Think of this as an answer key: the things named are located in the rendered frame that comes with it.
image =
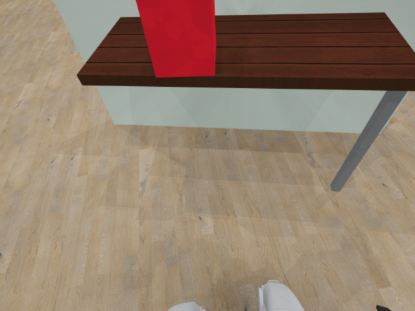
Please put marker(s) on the carton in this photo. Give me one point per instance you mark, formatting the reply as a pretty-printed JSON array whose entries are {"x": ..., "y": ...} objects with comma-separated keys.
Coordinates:
[{"x": 180, "y": 35}]

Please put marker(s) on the table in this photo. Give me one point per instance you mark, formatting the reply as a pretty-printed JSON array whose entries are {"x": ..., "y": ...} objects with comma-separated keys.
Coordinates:
[{"x": 342, "y": 51}]

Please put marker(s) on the right robot thigh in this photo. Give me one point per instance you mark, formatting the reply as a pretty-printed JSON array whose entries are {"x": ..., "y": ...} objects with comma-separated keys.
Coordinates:
[{"x": 277, "y": 297}]

